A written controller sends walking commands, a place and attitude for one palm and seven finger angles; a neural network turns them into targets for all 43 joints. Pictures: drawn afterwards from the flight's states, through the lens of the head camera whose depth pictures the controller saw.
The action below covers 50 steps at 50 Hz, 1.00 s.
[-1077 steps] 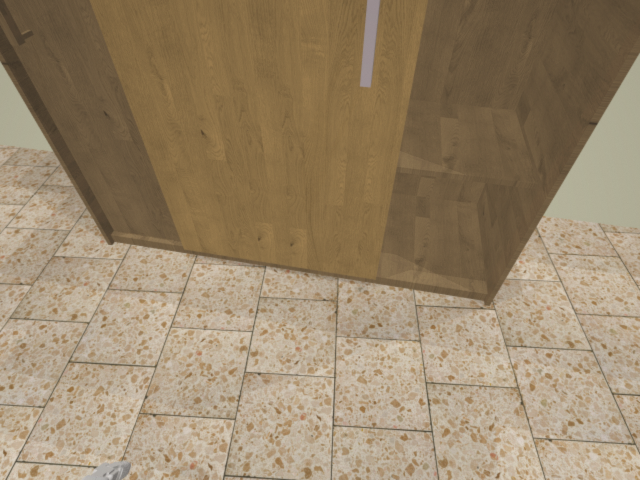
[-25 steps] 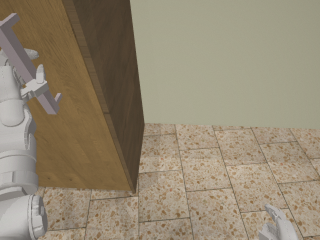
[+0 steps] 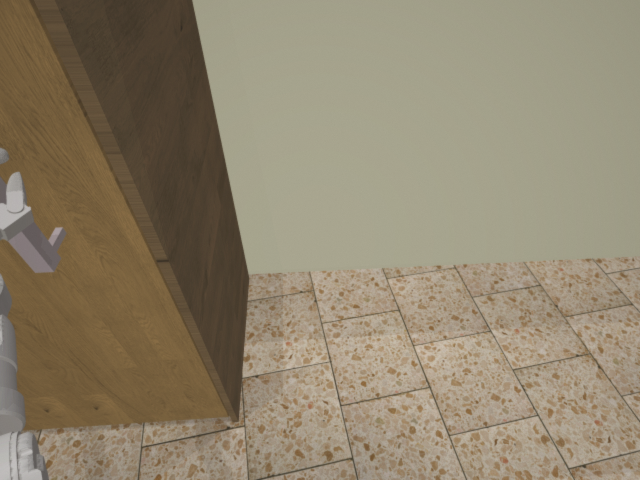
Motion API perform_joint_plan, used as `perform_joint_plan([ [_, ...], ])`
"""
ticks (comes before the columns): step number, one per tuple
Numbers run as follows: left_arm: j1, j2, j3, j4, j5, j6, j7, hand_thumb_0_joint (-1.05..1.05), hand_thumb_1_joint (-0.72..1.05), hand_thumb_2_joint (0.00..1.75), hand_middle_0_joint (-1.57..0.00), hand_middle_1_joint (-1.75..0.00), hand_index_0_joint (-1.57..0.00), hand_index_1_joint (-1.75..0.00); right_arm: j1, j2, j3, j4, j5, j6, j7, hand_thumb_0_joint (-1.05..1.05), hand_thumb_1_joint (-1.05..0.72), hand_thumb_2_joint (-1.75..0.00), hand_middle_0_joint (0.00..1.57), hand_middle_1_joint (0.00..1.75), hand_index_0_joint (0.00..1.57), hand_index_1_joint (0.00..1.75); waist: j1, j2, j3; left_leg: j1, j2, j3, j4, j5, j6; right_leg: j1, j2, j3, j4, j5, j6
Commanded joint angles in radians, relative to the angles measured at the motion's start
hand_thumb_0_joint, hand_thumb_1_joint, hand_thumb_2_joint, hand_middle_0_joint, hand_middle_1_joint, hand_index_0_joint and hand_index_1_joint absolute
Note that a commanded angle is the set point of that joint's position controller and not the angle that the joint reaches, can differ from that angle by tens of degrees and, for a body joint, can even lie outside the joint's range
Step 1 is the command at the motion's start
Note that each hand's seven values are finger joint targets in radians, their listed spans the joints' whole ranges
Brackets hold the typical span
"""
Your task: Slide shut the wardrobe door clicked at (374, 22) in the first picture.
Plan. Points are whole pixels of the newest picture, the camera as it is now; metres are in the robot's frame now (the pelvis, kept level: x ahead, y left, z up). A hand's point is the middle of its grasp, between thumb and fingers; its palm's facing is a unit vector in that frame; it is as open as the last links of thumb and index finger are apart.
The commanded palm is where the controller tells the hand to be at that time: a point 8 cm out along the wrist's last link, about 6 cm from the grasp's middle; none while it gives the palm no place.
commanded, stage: stop walking and hold the door there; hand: left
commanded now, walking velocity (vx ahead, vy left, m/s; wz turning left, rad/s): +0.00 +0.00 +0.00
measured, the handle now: (4, 185) +0.39 +0.39 +0.19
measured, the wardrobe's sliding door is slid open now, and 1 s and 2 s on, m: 0.00 0.02 0.02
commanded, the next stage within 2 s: loosen the grip on the handle in 1.88 s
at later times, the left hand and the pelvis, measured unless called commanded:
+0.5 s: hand (11, 209) +0.35 +0.37 +0.18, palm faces +0.59 -0.76 -0.29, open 5.9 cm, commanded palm +0.30 +0.40 +0.17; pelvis -0.01 +0.01 +0.00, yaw -1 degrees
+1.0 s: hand (1, 213) +0.35 +0.38 +0.18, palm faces +0.40 -0.89 -0.21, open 5.8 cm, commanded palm +0.31 +0.41 +0.17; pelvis -0.08 +0.12 -0.01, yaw +1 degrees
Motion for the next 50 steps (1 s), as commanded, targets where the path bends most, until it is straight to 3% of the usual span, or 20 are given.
perform_joint_plan([
  [1,-0.258,0.363,0.087,-0.132,0.020,-0.024,0.024,0.00,0.90,0.90,-0.45,-1.40,-0.45,-1.40,-0.090,-0.156,-0.053,-0.149,0.002,-0.054,-0.012,0.00,-0.90,-0.90,0.20,0.30,0.20,0.30,0.012,0.044,-0.144,0.086,0.127,-0.190,-0.116,0.034,0.029,-0.035,-0.088,0.115,-0.084,0.118,-0.002],
  [16,-0.244,0.355,0.087,-0.143,0.013,-0.014,0.011,0.00,0.90,0.90,-0.45,-1.40,-0.45,-1.40,-0.117,-0.152,-0.046,-0.174,-0.001,-0.037,-0.016,0.00,-0.90,-0.90,0.20,0.30,0.20,0.30,0.015,0.034,-0.165,0.137,0.101,-0.139,-0.065,0.153,0.014,-0.052,-0.092,0.135,-0.104,0.222,-0.002],
  [20,-0.230,0.407,0.130,-0.099,0.021,-0.008,0.013,0.00,0.90,0.90,-0.45,-1.40,-0.45,-1.40,-0.119,-0.157,-0.057,-0.175,0.000,-0.011,-0.015,0.00,-0.90,-0.90,0.20,0.30,0.20,0.30,0.020,-0.029,-0.168,0.064,0.064,-0.105,0.052,0.220,-0.007,0.006,-0.193,0.214,-0.095,0.489,-0.020],
  [23,-0.271,0.393,0.116,-0.090,0.019,-0.006,0.006,0.00,0.90,0.90,-0.45,-1.40,-0.45,-1.40,-0.132,-0.155,-0.062,-0.180,0.005,0.006,-0.013,0.00,-0.90,-0.90,0.20,0.30,0.20,0.30,0.028,-0.114,-0.187,-0.077,0.013,-0.126,0.170,-0.062,-0.024,0.113,-0.309,0.277,-0.070,0.723,-0.067],
  [25,-0.291,0.410,0.134,-0.097,0.023,-0.009,0.003,0.00,0.90,0.90,-0.45,-1.40,-0.45,-1.40,-0.139,-0.147,-0.057,-0.185,0.009,-0.001,-0.008,0.00,-0.90,-0.90,0.20,0.30,0.20,0.30,0.043,-0.158,-0.186,-0.157,0.013,-0.177,0.215,-0.192,-0.022,0.149,-0.374,0.289,-0.058,0.729,-0.097],
  [27,-0.292,0.389,0.125,-0.102,0.026,-0.016,0.000,0.00,0.90,0.90,-0.45,-1.40,-0.45,-1.40,-0.145,-0.142,-0.052,-0.181,0.007,-0.007,-0.008,0.00,-0.90,-0.90,0.20,0.30,0.20,0.30,0.033,-0.176,-0.183,-0.145,0.017,-0.188,0.198,-0.179,-0.024,0.133,-0.389,0.252,-0.044,0.684,-0.103],
  [30,-0.323,0.388,0.116,-0.136,0.026,-0.028,-0.003,0.00,0.90,0.90,-0.45,-1.40,-0.45,-1.40,-0.147,-0.134,-0.048,-0.168,-0.001,-0.006,-0.013,0.00,-0.90,-0.90,0.20,0.30,0.20,0.30,0.019,-0.156,-0.196,-0.026,-0.002,-0.144,0.064,-0.032,-0.030,0.082,-0.351,0.170,-0.018,0.559,-0.063],
  [32,-0.370,0.333,0.059,-0.187,0.016,-0.038,-0.006,0.00,0.90,0.90,-0.45,-1.40,-0.45,-1.40,-0.158,-0.127,-0.052,-0.167,-0.001,-0.008,-0.014,0.00,-0.90,-0.90,0.20,0.30,0.20,0.30,0.008,-0.140,-0.190,0.074,0.008,-0.117,-0.024,0.134,-0.023,0.008,-0.300,0.115,0.014,0.433,-0.020],
  [35,-0.419,0.239,-0.029,-0.234,0.009,-0.056,-0.016,0.00,0.90,0.90,-0.45,-1.40,-0.45,-1.40,-0.163,-0.138,-0.059,-0.187,0.006,-0.009,-0.008,0.00,-0.90,-0.90,0.20,0.30,0.20,0.30,0.015,0.020,-0.182,0.066,0.077,-0.162,-0.034,0.158,0.018,-0.052,-0.181,0.041,0.079,0.158,0.023],
  [37,-0.446,0.176,-0.082,-0.270,0.004,-0.072,-0.020,0.00,0.90,0.90,-0.45,-1.40,-0.45,-1.40,-0.191,-0.133,-0.048,-0.200,0.004,-0.012,0.001,0.00,-0.90,-0.90,0.20,0.30,0.20,0.30,0.015,0.215,-0.168,0.043,0.154,-0.306,-0.149,0.123,0.084,-0.134,-0.074,-0.055,0.310,-0.139,0.048],
  [38,-0.483,0.159,-0.103,-0.320,-0.003,-0.077,-0.021,0.00,0.90,0.90,-0.45,-1.40,-0.45,-1.40,-0.193,-0.123,-0.047,-0.207,0.006,-0.018,0.002,0.00,-0.90,-0.90,0.20,0.30,0.20,0.30,0.013,0.267,-0.171,0.068,0.193,-0.372,-0.191,0.138,0.131,-0.180,-0.042,-0.053,0.438,-0.275,0.046],
  [40,-0.511,0.133,-0.126,-0.353,-0.005,-0.070,-0.017,0.00,0.90,0.90,-0.45,-1.40,-0.45,-1.40,-0.177,-0.117,-0.043,-0.196,0.000,-0.039,0.008,0.00,-0.90,-0.90,0.20,0.30,0.20,0.30,0.022,0.215,-0.202,0.126,0.206,-0.396,-0.155,0.196,0.181,-0.224,-0.056,-0.026,0.487,-0.304,0.036],
  [41,-0.512,0.157,-0.102,-0.329,-0.010,-0.057,-0.014,0.00,0.90,0.90,-0.45,-1.40,-0.45,-1.40,-0.172,-0.131,-0.049,-0.178,-0.002,-0.046,0.011,0.00,-0.90,-0.90,0.20,0.30,0.20,0.30,0.026,0.196,-0.213,0.136,0.178,-0.353,-0.139,0.209,0.171,-0.206,-0.054,-0.040,0.467,-0.266,0.039],
  [43,-0.538,0.102,-0.148,-0.348,-0.023,-0.035,-0.020,0.00,0.90,0.90,-0.45,-1.40,-0.45,-1.40,-0.189,-0.125,-0.045,-0.184,0.001,-0.053,0.026,0.00,-0.90,-0.90,0.20,0.30,0.20,0.30,0.029,0.181,-0.226,0.100,0.117,-0.258,-0.120,0.142,0.145,-0.099,-0.047,-0.090,0.349,-0.229,0.037],
  [45,-0.545,0.096,-0.151,-0.330,-0.021,-0.023,-0.023,0.00,0.90,0.90,-0.45,-1.40,-0.45,-1.40,-0.210,-0.110,-0.032,-0.183,-0.007,-0.059,0.038,0.00,-0.90,-0.90,0.20,0.30,0.20,0.30,0.052,0.156,-0.213,0.004,0.075,-0.233,-0.100,0.043,0.108,0.062,-0.061,-0.104,0.111,-0.146,0.022],
  [46,-0.551,0.099,-0.156,-0.333,-0.016,-0.022,-0.026,0.00,0.90,0.90,-0.45,-1.40,-0.45,-1.40,-0.217,-0.097,-0.027,-0.186,-0.009,-0.059,0.043,0.00,-0.90,-0.90,0.20,0.30,0.20,0.30,0.068,0.082,-0.211,-0.092,0.031,-0.214,-0.008,-0.043,0.071,0.189,-0.120,-0.057,-0.056,-0.065,-0.007],
  [47,-0.543,0.133,-0.145,-0.308,-0.007,-0.019,-0.027,0.00,0.90,0.90,-0.45,-1.40,-0.45,-1.40,-0.207,-0.083,-0.028,-0.186,-0.015,-0.052,0.050,0.00,-0.90,-0.90,0.20,0.30,0.20,0.30,0.069,-0.164,-0.193,-0.324,-0.048,-0.154,0.192,-0.179,0.011,0.355,-0.343,0.207,-0.206,-0.070,-0.090],
  [48,-0.496,0.172,-0.105,-0.217,-0.014,-0.003,-0.019,0.00,0.90,0.90,-0.45,-1.40,-0.45,-1.40,-0.181,-0.112,-0.040,-0.173,-0.024,-0.039,0.049,0.00,-0.90,-0.90,0.20,0.30,0.20,0.30,0.061,-0.359,-0.140,-0.526,-0.113,-0.189,0.534,-0.273,-0.048,0.356,-0.589,0.574,-0.253,0.023,-0.168],
  [49,-0.534,0.149,-0.103,-0.207,-0.030,0.004,-0.018,0.00,0.90,0.90,-0.45,-1.40,-0.45,-1.40,-0.188,-0.131,-0.037,-0.146,-0.038,-0.040,0.049,0.00,-0.90,-0.90,0.20,0.30,0.20,0.30,0.050,-0.231,-0.130,-0.490,-0.045,-0.285,0.741,-0.199,-0.070,0.241,-0.647,0.496,-0.200,0.113,-0.179],
  [50,-0.604,0.141,-0.106,-0.249,-0.018,0.002,-0.019,0.00,0.90,0.90,-0.45,-1.40,-0.45,-1.40,-0.165,-0.127,-0.046,-0.132,-0.028,-0.053,0.054,0.00,-0.90,-0.90,0.20,0.30,0.20,0.30,0.037,-0.234,-0.173,-0.460,-0.008,-0.342,0.766,-0.172,-0.067,0.219,-0.605,0.389,-0.146,0.141,-0.157],
])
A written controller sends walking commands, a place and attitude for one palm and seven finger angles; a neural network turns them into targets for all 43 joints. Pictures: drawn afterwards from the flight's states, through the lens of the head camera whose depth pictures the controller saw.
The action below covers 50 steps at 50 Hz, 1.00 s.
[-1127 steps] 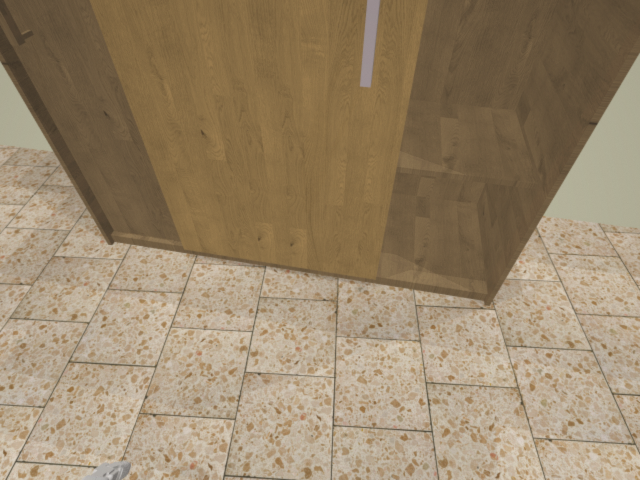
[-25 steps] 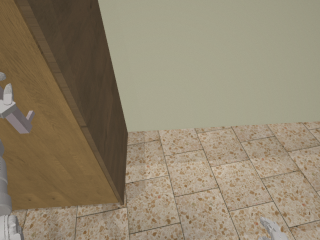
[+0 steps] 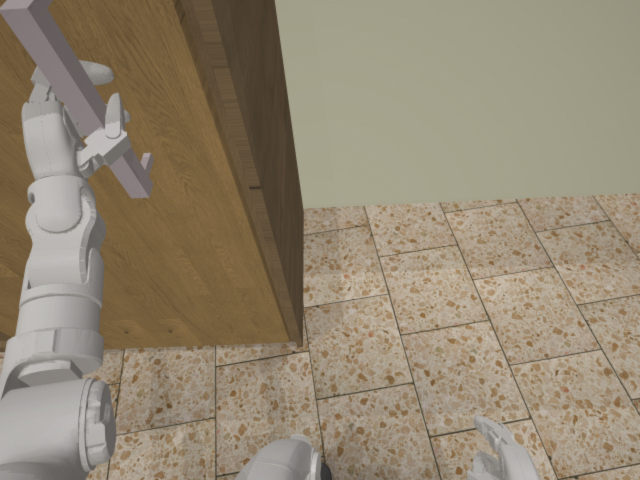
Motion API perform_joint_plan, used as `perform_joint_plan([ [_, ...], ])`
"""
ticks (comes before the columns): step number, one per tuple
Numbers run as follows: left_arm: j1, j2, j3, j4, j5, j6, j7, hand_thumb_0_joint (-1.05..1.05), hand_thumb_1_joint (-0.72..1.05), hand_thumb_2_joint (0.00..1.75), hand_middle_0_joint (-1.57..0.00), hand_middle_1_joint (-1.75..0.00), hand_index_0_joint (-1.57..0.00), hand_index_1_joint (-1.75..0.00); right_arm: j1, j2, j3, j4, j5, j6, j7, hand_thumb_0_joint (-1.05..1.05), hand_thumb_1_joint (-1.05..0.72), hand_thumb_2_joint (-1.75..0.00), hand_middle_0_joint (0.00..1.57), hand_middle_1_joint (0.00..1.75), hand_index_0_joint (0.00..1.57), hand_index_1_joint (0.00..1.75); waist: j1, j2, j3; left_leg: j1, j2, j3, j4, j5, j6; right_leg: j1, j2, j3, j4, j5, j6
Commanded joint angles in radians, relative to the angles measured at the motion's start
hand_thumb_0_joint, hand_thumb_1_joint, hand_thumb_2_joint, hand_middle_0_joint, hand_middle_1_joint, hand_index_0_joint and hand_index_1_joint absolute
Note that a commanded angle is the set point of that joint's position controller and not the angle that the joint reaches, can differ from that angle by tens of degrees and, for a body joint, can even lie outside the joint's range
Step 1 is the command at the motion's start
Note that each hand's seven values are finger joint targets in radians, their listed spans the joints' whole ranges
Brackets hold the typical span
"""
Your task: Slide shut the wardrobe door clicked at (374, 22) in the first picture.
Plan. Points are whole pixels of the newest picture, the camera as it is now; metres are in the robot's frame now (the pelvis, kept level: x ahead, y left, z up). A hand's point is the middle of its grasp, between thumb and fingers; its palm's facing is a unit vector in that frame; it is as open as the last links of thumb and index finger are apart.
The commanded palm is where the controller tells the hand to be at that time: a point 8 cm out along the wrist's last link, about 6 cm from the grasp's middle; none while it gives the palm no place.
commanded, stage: stop walking and hold the door there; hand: left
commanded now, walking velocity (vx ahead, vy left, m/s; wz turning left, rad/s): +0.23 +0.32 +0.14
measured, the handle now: (101, 105) +0.47 +0.27 +0.20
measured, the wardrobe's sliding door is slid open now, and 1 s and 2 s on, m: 0.02 0.02 0.02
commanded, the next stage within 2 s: loosen the grip on the handle in 0.88 s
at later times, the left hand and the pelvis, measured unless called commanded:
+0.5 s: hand (114, 137) +0.42 +0.25 +0.19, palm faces +0.11 -0.99 -0.06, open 6.0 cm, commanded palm +0.40 +0.29 +0.18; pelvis +0.02 +0.11 +0.00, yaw +5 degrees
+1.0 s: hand (112, 137) +0.42 +0.25 +0.19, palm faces +0.13 -0.99 -0.10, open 6.2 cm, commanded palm +0.39 +0.29 +0.19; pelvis +0.04 +0.10 +0.01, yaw +4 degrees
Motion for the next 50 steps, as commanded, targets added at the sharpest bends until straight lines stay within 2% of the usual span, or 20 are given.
perform_joint_plan([
  [1,-0.439,0.190,-0.035,-0.234,0.019,-0.041,-0.014,0.00,0.90,0.90,-0.45,-1.40,-0.45,-1.40,-0.041,-0.141,-0.069,-0.111,0.000,-0.058,0.002,0.00,-0.90,-0.90,0.20,0.30,0.20,0.30,-0.005,-0.325,-0.350,-0.255,0.122,-0.204,0.452,-0.041,-0.068,0.304,-0.469,0.390,-0.228,0.273,-0.143],
  [4,-0.386,0.258,0.027,-0.230,0.041,-0.063,-0.008,0.00,0.90,0.90,-0.45,-1.40,-0.45,-1.40,-0.073,-0.114,-0.058,-0.117,-0.002,-0.045,-0.010,0.00,-0.90,-0.90,0.20,0.30,0.20,0.30,0.002,-0.302,-0.305,-0.095,0.138,-0.043,0.177,-0.038,-0.047,0.195,-0.371,0.157,-0.189,0.397,-0.064],
  [6,-0.374,0.182,-0.015,-0.301,0.044,-0.063,-0.009,0.00,0.90,0.90,-0.45,-1.40,-0.45,-1.40,-0.079,-0.094,-0.065,-0.127,0.001,-0.037,-0.021,0.00,-0.90,-0.90,0.20,0.30,0.20,0.30,0.011,-0.303,-0.308,0.115,0.101,0.064,-0.106,-0.038,-0.019,0.148,-0.304,0.060,-0.129,0.440,-0.059],
  [8,-0.390,0.066,-0.099,-0.404,0.031,-0.065,-0.014,0.00,0.90,0.90,-0.45,-1.40,-0.45,-1.40,-0.094,-0.093,-0.068,-0.126,-0.007,-0.038,-0.037,0.00,-0.90,-0.90,0.20,0.30,0.20,0.30,-0.034,-0.132,-0.344,0.371,0.039,0.157,-0.339,0.141,-0.026,0.042,-0.198,-0.035,0.076,0.334,-0.021],
  [9,-0.414,0.019,-0.133,-0.492,0.026,-0.084,-0.021,0.00,0.90,0.90,-0.45,-1.40,-0.45,-1.40,-0.086,-0.113,-0.077,-0.141,-0.004,-0.043,-0.038,0.00,-0.90,-0.90,0.20,0.30,0.20,0.30,-0.040,0.047,-0.401,0.551,0.123,0.060,-0.333,0.202,-0.016,-0.121,-0.116,-0.041,0.261,0.193,0.001],
  [10,-0.464,-0.067,-0.199,-0.580,0.007,-0.102,-0.030,0.00,0.90,0.90,-0.45,-1.40,-0.45,-1.40,-0.099,-0.149,-0.086,-0.160,-0.005,-0.050,-0.035,0.00,-0.90,-0.90,0.20,0.30,0.20,0.30,-0.044,0.296,-0.446,0.640,0.339,-0.272,-0.378,0.395,0.075,-0.304,0.000,-0.014,0.477,-0.166,0.028],
  [11,-0.519,-0.105,-0.240,-0.628,0.005,-0.113,-0.028,0.00,0.90,0.90,-0.45,-1.40,-0.45,-1.40,-0.098,-0.127,-0.076,-0.158,-0.001,-0.057,-0.032,0.00,-0.90,-0.90,0.20,0.30,0.20,0.30,-0.046,0.245,-0.482,0.635,0.418,-0.404,-0.402,0.528,0.154,-0.300,0.038,0.097,0.587,-0.266,0.007],
  [13,-0.442,-0.215,-0.318,-0.553,-0.001,-0.091,-0.047,0.00,0.90,0.90,-0.45,-1.40,-0.45,-1.40,-0.076,-0.084,-0.076,-0.138,0.016,-0.067,-0.020,0.00,-0.90,-0.90,0.20,0.30,0.20,0.30,-0.024,-0.048,-0.370,0.499,0.405,-0.295,-0.350,0.706,0.179,-0.239,0.013,0.132,0.350,-0.249,0.024],
  [14,-0.426,-0.073,-0.201,-0.570,0.004,-0.087,-0.028,0.00,0.90,0.90,-0.45,-1.40,-0.45,-1.40,-0.095,-0.108,-0.079,-0.117,0.003,-0.070,-0.019,0.00,-0.90,-0.90,0.20,0.30,0.20,0.30,-0.025,0.077,-0.374,0.424,0.384,-0.225,-0.307,0.691,0.145,-0.148,0.013,0.112,0.210,-0.208,0.031],
  [17,-0.476,-0.083,-0.234,-0.620,0.025,-0.089,-0.025,0.00,0.90,0.90,-0.45,-1.40,-0.45,-1.40,-0.107,-0.095,-0.069,-0.124,0.003,-0.078,-0.003,0.00,-0.90,-0.90,0.20,0.30,0.20,0.30,-0.012,0.199,-0.411,0.361,0.285,-0.080,-0.202,0.476,0.056,0.065,0.044,0.101,-0.089,0.085,0.009],
  [20,-0.421,-0.053,-0.218,-0.549,0.021,-0.058,-0.030,0.00,0.90,0.90,-0.45,-1.40,-0.45,-1.40,-0.095,-0.071,-0.074,-0.142,0.004,-0.079,-0.009,0.00,-0.90,-0.90,0.20,0.30,0.20,0.30,-0.018,-0.401,-0.411,0.208,0.114,0.004,-0.027,0.130,-0.039,0.142,-0.121,0.323,-0.205,0.353,-0.067],
  [21,-0.423,-0.120,-0.274,-0.553,0.018,-0.053,-0.037,0.00,0.90,0.90,-0.45,-1.40,-0.45,-1.40,-0.114,-0.076,-0.073,-0.147,0.004,-0.082,-0.012,0.00,-0.90,-0.90,0.20,0.30,0.20,0.30,-0.017,-0.489,-0.389,0.161,0.097,-0.025,0.002,0.001,-0.039,0.182,-0.139,0.323,-0.191,0.483,-0.111],
  [24,-0.354,-0.121,-0.256,-0.549,0.019,-0.061,-0.031,0.00,0.90,0.90,-0.45,-1.40,-0.45,-1.40,-0.096,-0.076,-0.054,-0.123,-0.005,-0.078,-0.028,0.00,-0.90,-0.90,0.20,0.30,0.20,0.30,-0.023,-0.200,-0.467,0.375,0.182,-0.044,-0.320,0.361,-0.001,0.134,-0.068,0.152,-0.024,0.491,-0.030],
  [26,-0.400,-0.172,-0.300,-0.614,0.016,-0.077,-0.037,0.00,0.90,0.90,-0.45,-1.40,-0.45,-1.40,-0.100,-0.092,-0.060,-0.146,-0.009,-0.070,-0.014,0.00,-0.90,-0.90,0.20,0.30,0.20,0.30,-0.019,0.083,-0.528,0.618,0.376,-0.270,-0.326,0.863,0.090,-0.085,0.059,0.110,0.100,0.159,0.028],
  [28,-0.387,-0.229,-0.370,-0.595,0.034,-0.075,-0.048,0.00,0.90,0.90,-0.45,-1.40,-0.45,-1.40,-0.102,-0.068,-0.048,-0.136,-0.023,-0.074,0.003,0.00,-0.90,-0.90,0.20,0.30,0.20,0.30,-0.030,0.242,-0.443,0.675,0.404,-0.269,-0.332,1.017,0.121,-0.204,0.061,0.134,0.109,-0.098,0.011],
  [36,-0.308,-0.160,-0.326,-0.614,0.040,-0.051,-0.046,0.00,0.90,0.90,-0.45,-1.40,-0.45,-1.40,-0.114,-0.067,-0.056,-0.180,-0.003,-0.057,-0.007,0.00,-0.90,-0.90,0.20,0.30,0.20,0.30,-0.027,-0.022,-0.482,0.415,0.236,-0.014,-0.243,0.538,-0.010,0.184,0.002,0.172,-0.166,0.545,-0.001],
  [40,-0.238,-0.153,-0.312,-0.579,0.019,-0.027,-0.036,0.00,0.90,0.90,-0.45,-1.40,-0.45,-1.40,-0.120,-0.066,-0.052,-0.183,0.005,-0.038,-0.025,0.00,-0.90,-0.90,0.20,0.30,0.20,0.30,-0.021,-0.213,-0.445,0.332,0.163,-0.014,-0.262,0.282,-0.030,0.157,-0.065,0.236,-0.187,0.474,-0.025],
  [48,-0.185,-0.155,-0.310,-0.554,0.015,-0.027,-0.022,0.00,0.90,0.90,-0.45,-1.40,-0.45,-1.40,-0.117,-0.086,-0.051,-0.177,0.000,-0.016,-0.038,0.00,-0.90,-0.90,0.20,0.30,0.20,0.30,-0.016,-0.079,-0.445,0.371,0.202,-0.035,-0.347,0.431,-0.006,0.158,-0.006,0.164,-0.176,0.418,0.007],
  [49,-0.933,0.521,0.222,-0.579,0.139,-0.049,-0.022,0.00,0.90,0.90,-0.45,-1.40,-0.45,-1.40,-0.066,-0.118,-0.139,-0.182,-0.027,-0.067,-0.021,0.00,-0.90,-0.90,0.20,0.30,0.20,0.30,0.050,-0.393,-0.407,0.294,0.178,0.053,-0.253,0.406,0.006,0.200,0.006,0.256,-0.221,0.697,0.028],
  [50,-0.623,-0.009,-0.066,0.007,0.116,0.062,-0.059,0.00,0.78,0.84,-0.45,-1.40,-0.45,-1.40,-0.019,-0.082,-0.091,-0.124,-0.029,-0.127,-0.003,0.00,-0.90,-0.90,0.20,0.30,0.20,0.30,-0.086,-0.304,-0.748,0.259,0.045,0.042,-0.412,0.592,0.003,0.266,0.081,0.132,0.011,0.880,-0.051],
])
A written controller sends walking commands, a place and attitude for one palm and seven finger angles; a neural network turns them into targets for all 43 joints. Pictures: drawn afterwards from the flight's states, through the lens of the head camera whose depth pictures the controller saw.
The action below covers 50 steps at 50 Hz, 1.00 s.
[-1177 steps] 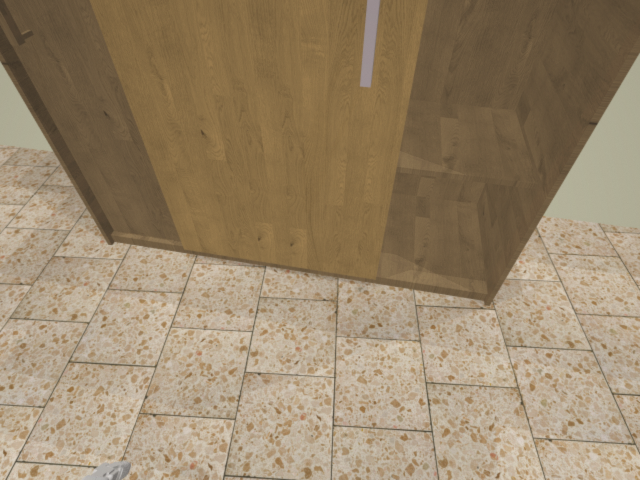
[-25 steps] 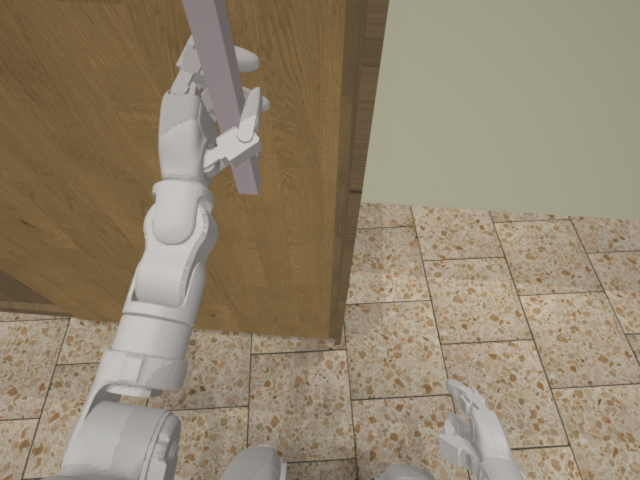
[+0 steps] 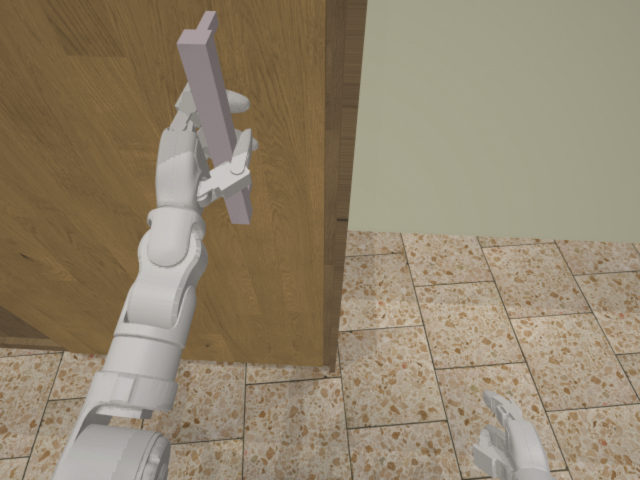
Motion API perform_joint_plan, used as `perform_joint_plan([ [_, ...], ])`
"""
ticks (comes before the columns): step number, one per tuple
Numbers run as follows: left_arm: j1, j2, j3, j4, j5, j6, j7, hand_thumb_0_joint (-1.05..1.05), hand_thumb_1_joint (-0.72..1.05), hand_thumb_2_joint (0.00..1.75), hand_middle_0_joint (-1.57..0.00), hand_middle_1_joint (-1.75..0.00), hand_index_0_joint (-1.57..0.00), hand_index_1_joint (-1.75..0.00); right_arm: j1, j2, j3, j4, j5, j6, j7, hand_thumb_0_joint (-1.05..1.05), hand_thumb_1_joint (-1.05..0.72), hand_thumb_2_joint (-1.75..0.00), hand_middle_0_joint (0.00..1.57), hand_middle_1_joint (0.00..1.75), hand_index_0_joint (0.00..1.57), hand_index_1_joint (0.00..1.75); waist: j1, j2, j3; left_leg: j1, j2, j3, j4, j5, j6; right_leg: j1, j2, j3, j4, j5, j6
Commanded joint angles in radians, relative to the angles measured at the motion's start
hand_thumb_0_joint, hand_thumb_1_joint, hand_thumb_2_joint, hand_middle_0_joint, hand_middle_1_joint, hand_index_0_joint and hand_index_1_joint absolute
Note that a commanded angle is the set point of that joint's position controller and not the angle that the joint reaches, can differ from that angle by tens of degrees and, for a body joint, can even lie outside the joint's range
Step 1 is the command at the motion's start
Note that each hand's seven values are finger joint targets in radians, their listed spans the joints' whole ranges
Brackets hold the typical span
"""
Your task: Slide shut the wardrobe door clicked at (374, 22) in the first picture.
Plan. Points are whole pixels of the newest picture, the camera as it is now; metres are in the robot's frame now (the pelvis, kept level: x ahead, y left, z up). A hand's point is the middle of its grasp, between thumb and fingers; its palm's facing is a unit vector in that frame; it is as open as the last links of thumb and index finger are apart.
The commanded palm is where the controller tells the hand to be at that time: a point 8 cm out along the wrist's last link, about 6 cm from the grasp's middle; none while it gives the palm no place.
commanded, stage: loosen the grip on the handle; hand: left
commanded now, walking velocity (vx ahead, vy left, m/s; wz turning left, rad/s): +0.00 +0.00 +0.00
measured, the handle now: (228, 134) +0.44 +0.14 +0.19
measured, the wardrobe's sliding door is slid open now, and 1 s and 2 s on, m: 0.02 0.02 0.02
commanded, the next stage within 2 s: slip the hand off the handle in 0.56 s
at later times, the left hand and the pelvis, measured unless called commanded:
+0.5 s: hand (238, 168) +0.40 +0.12 +0.18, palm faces +0.04 -1.00 -0.08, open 14.0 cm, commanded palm +0.37 +0.17 +0.18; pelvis -0.03 +0.00 -0.01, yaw -2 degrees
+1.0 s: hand (226, 167) +0.40 +0.13 +0.18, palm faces +0.04 -1.00 -0.05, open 14.7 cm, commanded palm +0.37 +0.21 +0.18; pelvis +0.01 +0.02 -0.01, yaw -2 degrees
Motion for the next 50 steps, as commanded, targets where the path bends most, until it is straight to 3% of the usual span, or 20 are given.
perform_joint_plan([
  [1,-0.569,0.117,0.180,0.132,0.017,0.004,-0.048,0.00,0.66,0.78,-0.45,-1.40,-0.45,-1.40,0.100,-0.090,-0.071,-0.068,0.019,-0.154,0.026,0.00,-0.90,-0.90,0.20,0.30,0.20,0.30,-0.052,-0.178,-0.655,0.066,-0.076,0.036,-0.033,0.582,0.052,0.152,-0.001,-0.033,0.130,0.715,-0.038],
  [2,-0.447,0.031,0.130,0.050,-0.028,-0.010,-0.081,0.00,0.54,0.73,-0.45,-1.40,-0.45,-1.40,0.125,-0.106,-0.062,-0.072,0.014,-0.136,0.036,0.00,-0.90,-0.90,0.20,0.30,0.20,0.30,-0.025,-0.014,-0.769,0.184,-0.054,0.006,-0.020,0.660,0.022,0.116,0.002,-0.034,0.119,0.574,-0.025],
  [3,-0.441,0.057,0.160,0.080,-0.074,-0.019,-0.094,0.00,0.42,0.67,-0.45,-1.40,-0.45,-1.40,0.098,-0.101,-0.058,-0.064,0.018,-0.133,0.031,0.00,-0.90,-0.90,0.20,0.30,0.20,0.30,-0.003,0.265,-0.715,0.294,-0.048,0.021,-0.002,0.675,-0.004,0.037,-0.012,-0.017,0.089,0.452,-0.033],
  [4,-0.454,0.117,0.207,0.003,-0.112,-0.043,-0.089,0.00,0.30,0.61,-0.45,-1.40,-0.45,-1.40,0.089,-0.108,-0.051,-0.070,0.003,-0.135,0.032,0.00,-0.90,-0.90,0.20,0.30,0.20,0.30,0.006,0.259,-0.665,0.276,-0.057,0.024,-0.003,0.541,-0.008,0.041,-0.002,-0.017,0.050,0.367,-0.036],
  [5,-0.479,0.083,0.157,0.031,-0.097,-0.061,-0.075,0.00,0.17,0.55,-0.45,-1.40,-0.45,-1.40,0.064,-0.097,-0.041,-0.077,0.000,-0.142,0.036,0.00,-0.90,-0.90,0.20,0.30,0.20,0.30,-0.024,0.200,-0.548,0.178,-0.067,0.039,-0.006,0.393,0.008,0.019,0.000,-0.014,0.031,0.313,-0.035],
  [7,-0.501,-0.003,0.040,0.082,-0.043,-0.123,-0.042,0.00,-0.07,0.43,-0.45,-1.40,-0.45,-1.40,0.066,-0.090,-0.029,-0.092,0.012,-0.159,0.049,0.00,-0.90,-0.90,0.20,0.30,0.20,0.30,-0.060,-0.010,-0.326,0.007,-0.058,0.024,-0.037,0.135,0.037,-0.078,0.001,-0.014,-0.007,0.121,-0.022],
  [9,-0.556,0.020,0.011,0.190,0.009,-0.185,-0.009,0.00,-0.31,0.32,-0.45,-1.40,-0.45,-1.40,0.074,-0.107,-0.026,-0.095,0.013,-0.177,0.052,0.00,-0.90,-0.90,0.20,0.30,0.20,0.30,-0.094,-0.204,-0.156,-0.099,-0.052,-0.001,-0.059,-0.100,0.052,-0.189,0.000,0.000,-0.045,-0.124,-0.005],
  [11,-0.617,0.098,0.052,0.236,0.026,-0.255,0.011,0.00,-0.55,0.20,-0.42,-1.37,-0.42,-1.37,0.065,-0.116,-0.028,-0.100,0.008,-0.194,0.046,0.00,-0.90,-0.90,0.20,0.30,0.20,0.30,-0.086,-0.261,-0.188,-0.132,-0.069,0.012,-0.036,-0.166,0.060,-0.208,-0.003,0.031,-0.051,-0.261,-0.001],
  [12,-0.648,0.105,0.050,0.237,0.029,-0.287,0.009,0.00,-0.55,0.20,-0.41,-1.35,-0.41,-1.35,0.068,-0.116,-0.027,-0.102,0.004,-0.202,0.044,0.00,-0.90,-0.90,0.20,0.30,0.20,0.30,-0.082,-0.235,-0.234,-0.129,-0.076,0.020,-0.027,-0.169,0.062,-0.198,-0.003,0.040,-0.039,-0.271,-0.003],
  [14,-0.693,0.130,0.052,0.232,0.036,-0.320,-0.010,0.00,-0.55,0.20,-0.38,-1.32,-0.38,-1.32,0.084,-0.113,-0.026,-0.099,0.006,-0.212,0.042,0.00,-0.90,-0.90,0.20,0.30,0.20,0.30,-0.065,-0.068,-0.359,-0.097,-0.085,0.025,-0.017,-0.182,0.057,-0.163,-0.001,0.050,0.001,-0.232,-0.016],
  [18,-0.733,0.178,0.062,0.316,0.031,-0.304,-0.039,0.00,-0.55,0.20,-0.33,-1.25,-0.33,-1.25,0.125,-0.122,-0.028,-0.079,0.014,-0.220,0.027,0.00,-0.90,-0.90,0.20,0.30,0.20,0.30,-0.077,-0.036,-0.427,-0.124,-0.089,0.021,0.004,-0.224,0.054,-0.147,-0.002,0.059,0.003,-0.253,-0.012],
  [19,-0.693,0.304,0.182,0.233,0.020,-0.306,-0.042,0.00,-0.55,0.20,-0.32,-1.23,-0.32,-1.23,0.118,-0.129,-0.034,-0.098,0.015,-0.220,0.023,0.00,-0.90,-0.90,0.20,0.30,0.20,0.30,-0.029,-0.029,-0.505,-0.120,-0.088,0.020,-0.008,-0.211,0.057,-0.068,-0.009,0.078,-0.005,-0.266,-0.013],
  [20,-0.685,0.254,0.139,0.215,0.004,-0.293,-0.050,0.00,-0.55,0.20,-0.30,-1.22,-0.30,-1.22,0.095,-0.122,-0.024,-0.108,0.016,-0.221,0.017,0.00,-0.90,-0.90,0.20,0.30,0.20,0.30,-0.039,-0.031,-0.500,-0.118,-0.088,0.025,-0.016,-0.209,0.060,-0.052,-0.008,0.077,-0.006,-0.259,-0.013],
  [24,-0.621,0.227,0.186,0.243,-0.078,-0.268,-0.048,0.00,-0.55,0.20,-0.25,-1.15,-0.25,-1.15,0.095,-0.133,-0.021,-0.087,0.017,-0.226,0.004,0.00,-0.90,-0.90,0.20,0.30,0.20,0.30,-0.032,-0.105,-0.385,-0.156,-0.077,0.014,-0.032,-0.206,0.059,-0.064,-0.002,0.065,-0.031,-0.267,-0.011],
  [29,-0.525,0.223,0.181,0.121,-0.042,-0.266,-0.002,0.00,-0.55,0.20,-0.25,-1.15,-0.25,-1.15,0.099,-0.134,-0.026,-0.094,0.005,-0.231,0.009,0.00,-0.90,-0.90,0.20,0.30,0.20,0.30,-0.017,-0.085,-0.358,-0.130,-0.073,0.012,-0.036,-0.103,0.066,-0.070,0.002,0.040,-0.003,-0.149,-0.013],
  [32,-0.477,0.201,0.162,0.010,-0.014,-0.250,0.021,0.00,-0.55,0.20,-0.25,-1.15,-0.25,-1.15,0.108,-0.126,-0.035,-0.100,-0.003,-0.226,0.015,0.00,-0.90,-0.90,0.20,0.30,0.20,0.30,-0.009,-0.039,-0.426,-0.066,-0.069,0.019,-0.020,0.040,0.065,-0.040,0.006,0.027,0.030,0.004,-0.020],
  [33,-0.492,0.119,0.088,0.082,-0.005,-0.233,0.023,0.00,-0.55,0.20,-0.25,-1.15,-0.25,-1.15,0.129,-0.121,-0.032,-0.083,-0.005,-0.221,0.015,0.00,-0.90,-0.90,0.20,0.30,0.20,0.30,-0.047,-0.057,-0.382,-0.075,-0.069,0.013,-0.010,0.052,0.062,-0.081,0.009,0.014,0.034,0.024,-0.015],
  [34,-0.455,0.150,0.133,0.089,-0.013,-0.227,0.029,0.00,-0.55,0.20,-0.25,-1.15,-0.25,-1.15,0.144,-0.130,-0.038,-0.079,-0.003,-0.217,0.017,0.00,-0.90,-0.90,0.20,0.30,0.20,0.30,-0.030,-0.090,-0.381,-0.077,-0.064,0.007,-0.005,0.079,0.059,-0.079,0.010,0.011,0.036,0.051,-0.016],
  [37,-0.404,0.176,0.151,-0.004,-0.004,-0.208,0.028,0.00,-0.55,0.20,-0.25,-1.15,-0.25,-1.15,0.131,-0.125,-0.039,-0.102,-0.008,-0.199,0.016,0.00,-0.90,-0.90,0.20,0.30,0.20,0.30,-0.009,-0.059,-0.477,-0.039,-0.070,0.022,0.004,0.178,0.057,-0.011,0.005,0.015,0.059,0.167,-0.017],
  [50,-0.241,0.226,0.243,-0.069,-0.055,-0.126,-0.004,0.00,-0.55,0.20,-0.25,-1.15,-0.25,-1.15,0.074,-0.098,-0.016,-0.138,0.003,-0.121,-0.009,0.00,-0.90,-0.90,0.20,0.30,0.20,0.30,0.025,-0.070,-0.435,-0.031,-0.071,0.029,0.000,0.256,0.050,0.068,0.005,0.008,0.047,0.280,-0.020],
])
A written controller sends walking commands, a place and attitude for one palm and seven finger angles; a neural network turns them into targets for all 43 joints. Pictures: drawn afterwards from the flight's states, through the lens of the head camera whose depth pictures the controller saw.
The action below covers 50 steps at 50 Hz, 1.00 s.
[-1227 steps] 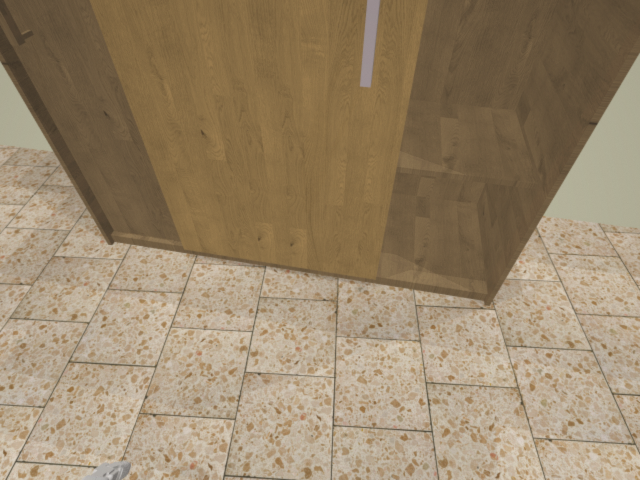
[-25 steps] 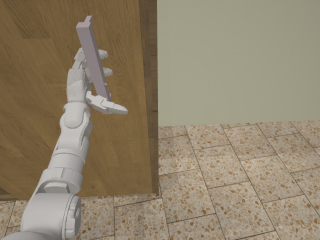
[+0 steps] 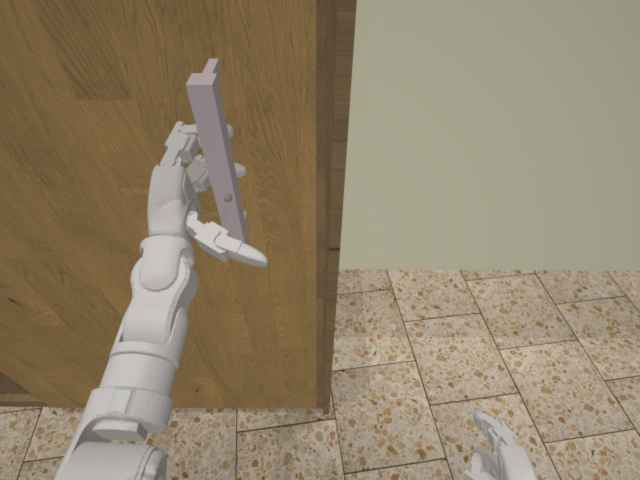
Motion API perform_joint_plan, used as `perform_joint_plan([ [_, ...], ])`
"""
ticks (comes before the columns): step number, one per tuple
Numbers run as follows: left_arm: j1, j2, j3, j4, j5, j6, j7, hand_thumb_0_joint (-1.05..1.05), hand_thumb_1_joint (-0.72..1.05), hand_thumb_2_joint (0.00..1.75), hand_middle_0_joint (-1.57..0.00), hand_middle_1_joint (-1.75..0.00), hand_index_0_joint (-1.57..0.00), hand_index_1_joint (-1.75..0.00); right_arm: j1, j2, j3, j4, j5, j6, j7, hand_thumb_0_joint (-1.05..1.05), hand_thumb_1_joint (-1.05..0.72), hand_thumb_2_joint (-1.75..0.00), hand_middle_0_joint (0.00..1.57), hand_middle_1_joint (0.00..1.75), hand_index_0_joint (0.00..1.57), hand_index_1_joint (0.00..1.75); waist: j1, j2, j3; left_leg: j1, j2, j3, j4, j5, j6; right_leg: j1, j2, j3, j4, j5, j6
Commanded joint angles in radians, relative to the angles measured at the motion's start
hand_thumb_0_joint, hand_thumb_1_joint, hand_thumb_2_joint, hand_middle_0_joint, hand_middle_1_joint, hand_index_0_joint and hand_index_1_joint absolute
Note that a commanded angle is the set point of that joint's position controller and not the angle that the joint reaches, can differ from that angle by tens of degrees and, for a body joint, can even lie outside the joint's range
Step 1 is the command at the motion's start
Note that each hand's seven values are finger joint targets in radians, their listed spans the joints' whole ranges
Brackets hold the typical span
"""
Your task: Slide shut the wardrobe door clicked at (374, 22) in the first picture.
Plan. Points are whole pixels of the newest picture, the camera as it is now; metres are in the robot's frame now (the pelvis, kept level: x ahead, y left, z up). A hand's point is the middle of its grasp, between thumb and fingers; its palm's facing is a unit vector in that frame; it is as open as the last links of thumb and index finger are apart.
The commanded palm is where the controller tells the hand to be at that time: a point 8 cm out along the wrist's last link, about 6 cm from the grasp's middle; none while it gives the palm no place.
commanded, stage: slip the hand off the handle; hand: left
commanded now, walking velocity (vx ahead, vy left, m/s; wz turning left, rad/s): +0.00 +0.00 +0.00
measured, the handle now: (227, 167) +0.42 +0.14 +0.19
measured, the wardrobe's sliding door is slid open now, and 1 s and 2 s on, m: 0.02 0.02 0.02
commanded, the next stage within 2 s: draw the hand back to the body in 0.94 s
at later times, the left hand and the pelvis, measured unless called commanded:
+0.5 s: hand (177, 234) +0.33 +0.18 +0.17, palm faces +0.10 -0.99 -0.05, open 14.7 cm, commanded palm +0.29 +0.23 +0.18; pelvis +0.01 +0.00 +0.00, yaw +1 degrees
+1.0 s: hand (139, 299) +0.24 +0.18 +0.18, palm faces +0.16 -0.98 -0.09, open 14.7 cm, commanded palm +0.22 +0.23 +0.18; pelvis +0.00 -0.01 +0.00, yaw +3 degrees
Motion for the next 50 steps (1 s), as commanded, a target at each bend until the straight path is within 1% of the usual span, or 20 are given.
perform_joint_plan([
  [1,-0.313,0.235,0.182,-0.231,-0.017,-0.041,0.035,0.00,-0.55,0.20,-0.25,-1.15,-0.25,-1.15,-0.031,-0.121,-0.048,-0.133,0.008,-0.024,-0.010,0.00,-0.90,-0.90,0.20,0.30,0.20,0.30,0.034,-0.046,-0.251,0.049,-0.024,0.026,-0.063,0.323,0.025,0.177,0.021,-0.044,-0.047,0.345,-0.038],
  [2,-0.303,0.232,0.177,-0.227,-0.013,-0.042,0.029,0.00,-0.55,0.20,-0.25,-1.15,-0.25,-1.15,-0.030,-0.122,-0.048,-0.135,0.007,-0.023,-0.009,0.00,-0.90,-0.90,0.20,0.30,0.20,0.30,0.032,-0.065,-0.249,0.044,-0.024,0.026,-0.062,0.321,0.027,0.178,0.021,-0.045,-0.048,0.347,-0.037],
  [7,-0.329,0.250,0.160,-0.286,-0.009,-0.086,-0.033,0.00,-0.55,0.20,-0.25,-1.15,-0.25,-1.15,-0.029,-0.128,-0.053,-0.132,0.007,-0.033,-0.007,0.00,-0.90,-0.90,0.20,0.30,0.20,0.30,0.012,0.016,-0.268,0.079,-0.024,0.021,-0.045,0.344,0.029,0.154,0.026,-0.043,-0.037,0.362,-0.039],
  [12,-0.361,0.238,0.128,-0.279,-0.059,-0.116,-0.135,0.00,-0.55,0.20,-0.25,-1.15,-0.25,-1.15,-0.015,-0.142,-0.059,-0.115,0.018,-0.055,-0.017,0.00,-0.90,-0.90,0.20,0.30,0.20,0.30,-0.017,0.017,-0.262,0.103,-0.024,-0.002,-0.036,0.317,0.029,0.111,0.035,-0.048,-0.040,0.323,-0.041],
  [13,-0.340,0.191,0.095,-0.299,-0.076,-0.115,-0.155,0.00,-0.55,0.20,-0.25,-1.15,-0.25,-1.15,-0.015,-0.139,-0.056,-0.119,0.019,-0.061,-0.018,0.00,-0.90,-0.90,0.20,0.30,0.20,0.30,-0.013,0.058,-0.266,0.115,-0.026,-0.004,-0.036,0.321,0.027,0.106,0.036,-0.049,-0.040,0.318,-0.044],
  [16,-0.182,0.190,0.124,-0.303,-0.110,-0.092,-0.185,0.00,-0.55,0.20,-0.25,-1.15,-0.25,-1.15,-0.021,-0.141,-0.059,-0.130,0.023,-0.075,-0.014,0.00,-0.90,-0.90,0.20,0.30,0.20,0.30,0.017,0.019,-0.273,0.106,-0.027,-0.012,-0.039,0.338,0.024,0.131,0.033,-0.060,-0.034,0.336,-0.044],
  [20,-0.076,0.193,0.146,-0.344,-0.119,-0.054,-0.166,0.00,-0.55,0.20,-0.25,-1.15,-0.25,-1.15,-0.040,-0.144,-0.056,-0.147,0.028,-0.084,-0.008,0.00,-0.90,-0.90,0.20,0.30,0.20,0.30,0.040,-0.032,-0.204,0.054,-0.026,-0.013,-0.059,0.279,0.023,0.126,0.031,-0.068,-0.045,0.274,-0.039],
  [23,-0.047,0.258,0.210,-0.461,-0.099,-0.063,-0.119,0.00,-0.55,0.20,-0.25,-1.15,-0.25,-1.15,-0.064,-0.147,-0.055,-0.159,0.019,-0.092,-0.004,0.00,-0.90,-0.90,0.20,0.30,0.20,0.30,0.061,-0.025,-0.210,0.052,-0.028,-0.008,-0.067,0.279,0.026,0.148,0.028,-0.065,-0.044,0.264,-0.038],
  [24,-0.027,0.246,0.209,-0.504,-0.094,-0.068,-0.107,0.00,-0.55,0.20,-0.25,-1.15,-0.25,-1.15,-0.070,-0.137,-0.053,-0.169,0.015,-0.098,0.001,0.00,-0.90,-0.90,0.20,0.30,0.20,0.30,0.066,-0.009,-0.243,0.066,-0.029,-0.005,-0.063,0.305,0.028,0.165,0.026,-0.064,-0.032,0.291,-0.039],
  [28,0.010,0.245,0.196,-0.619,-0.072,-0.101,-0.085,0.00,-0.55,0.20,-0.25,-1.15,-0.25,-1.15,-0.083,-0.126,-0.047,-0.169,0.007,-0.116,0.011,0.00,-0.90,-0.90,0.20,0.30,0.20,0.30,0.059,0.039,-0.228,0.082,-0.025,-0.002,-0.057,0.304,0.024,0.155,0.029,-0.064,-0.026,0.281,-0.041],
  [29,0.036,0.212,0.166,-0.628,-0.075,-0.101,-0.090,0.00,-0.55,0.20,-0.25,-1.15,-0.25,-1.15,-0.089,-0.121,-0.046,-0.174,0.008,-0.121,0.013,0.00,-0.90,-0.90,0.20,0.30,0.20,0.30,0.051,0.047,-0.217,0.089,-0.024,0.001,-0.054,0.295,0.026,0.141,0.030,-0.064,-0.029,0.274,-0.039],
  [32,0.093,0.211,0.160,-0.601,-0.090,-0.081,-0.116,0.00,-0.55,0.20,-0.25,-1.15,-0.25,-1.15,-0.091,-0.126,-0.043,-0.163,0.013,-0.128,0.007,0.00,-0.90,-0.90,0.20,0.30,0.20,0.30,0.039,0.019,-0.154,0.064,-0.025,0.000,-0.060,0.224,0.027,0.115,0.033,-0.062,-0.051,0.214,-0.035],
  [34,0.127,0.172,0.116,-0.573,-0.104,-0.050,-0.145,0.00,-0.55,0.20,-0.25,-1.15,-0.25,-1.15,-0.096,-0.125,-0.034,-0.163,0.021,-0.129,0.003,0.00,-0.90,-0.90,0.20,0.30,0.20,0.30,0.031,0.005,-0.092,0.046,-0.027,-0.008,-0.072,0.166,0.027,0.094,0.032,-0.066,-0.069,0.156,-0.033],
  [39,0.186,0.162,0.109,-0.635,-0.134,-0.004,-0.179,0.00,-0.55,0.20,-0.25,-1.15,-0.25,-1.15,-0.115,-0.124,-0.025,-0.177,0.026,-0.139,-0.009,0.00,-0.90,-0.90,0.20,0.30,0.20,0.30,0.038,-0.004,-0.099,0.054,-0.034,-0.017,-0.076,0.126,0.029,0.099,0.029,-0.067,-0.085,0.107,-0.030],
  [42,0.197,0.195,0.149,-0.709,-0.139,-0.018,-0.166,0.00,-0.55,0.20,-0.25,-1.15,-0.25,-1.15,-0.121,-0.120,-0.024,-0.180,0.017,-0.155,-0.010,0.00,-0.90,-0.90,0.20,0.30,0.20,0.30,0.047,-0.023,-0.137,0.069,-0.036,-0.018,-0.065,0.153,0.032,0.116,0.027,-0.066,-0.077,0.135,-0.028],
  [43,0.228,0.236,0.200,-0.724,-0.140,-0.028,-0.157,0.00,-0.55,0.20,-0.25,-1.15,-0.25,-1.15,-0.119,-0.125,-0.026,-0.176,0.013,-0.156,-0.011,0.00,-0.90,-0.90,0.20,0.30,0.20,0.30,0.060,-0.028,-0.153,0.064,-0.036,-0.018,-0.064,0.159,0.031,0.136,0.027,-0.064,-0.074,0.139,-0.027],
  [45,0.267,0.219,0.193,-0.758,-0.133,-0.048,-0.148,0.00,-0.55,0.20,-0.25,-1.15,-0.25,-1.15,-0.128,-0.115,-0.023,-0.184,0.012,-0.163,-0.004,0.00,-0.90,-0.90,0.20,0.30,0.20,0.30,0.064,-0.024,-0.159,0.064,-0.036,-0.016,-0.060,0.180,0.029,0.141,0.026,-0.068,-0.060,0.160,-0.029],
  [46,0.268,0.196,0.166,-0.775,-0.128,-0.054,-0.147,0.00,-0.55,0.20,-0.25,-1.15,-0.25,-1.15,-0.132,-0.112,-0.020,-0.183,0.011,-0.167,0.000,0.00,-0.90,-0.90,0.20,0.30,0.20,0.30,0.061,0.021,-0.152,0.069,-0.037,-0.014,-0.058,0.188,0.028,0.132,0.025,-0.067,-0.055,0.168,-0.031],
  [48,0.261,0.185,0.140,-0.787,-0.124,-0.055,-0.145,0.00,-0.55,0.20,-0.25,-1.15,-0.25,-1.15,-0.129,-0.113,-0.016,-0.177,0.010,-0.173,0.003,0.00,-0.90,-0.90,0.20,0.30,0.20,0.30,0.052,0.041,-0.119,0.064,-0.037,-0.017,-0.058,0.159,0.027,0.111,0.025,-0.067,-0.060,0.136,-0.030],
  [50,0.237,0.183,0.127,-0.740,-0.126,-0.043,-0.150,0.00,-0.55,0.20,-0.25,-1.15,-0.25,-1.15,-0.126,-0.116,-0.015,-0.166,0.014,-0.175,-0.003,0.00,-0.90,-0.90,0.20,0.30,0.20,0.30,0.035,0.021,-0.058,0.043,-0.036,-0.019,-0.059,0.109,0.029,0.071,0.025,-0.063,-0.081,0.077,-0.026],
])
